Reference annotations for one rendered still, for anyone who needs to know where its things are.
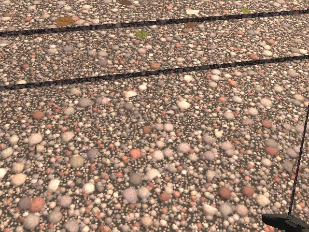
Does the robot right hand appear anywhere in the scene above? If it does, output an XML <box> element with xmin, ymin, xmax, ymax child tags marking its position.
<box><xmin>262</xmin><ymin>214</ymin><xmax>309</xmax><ymax>232</ymax></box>

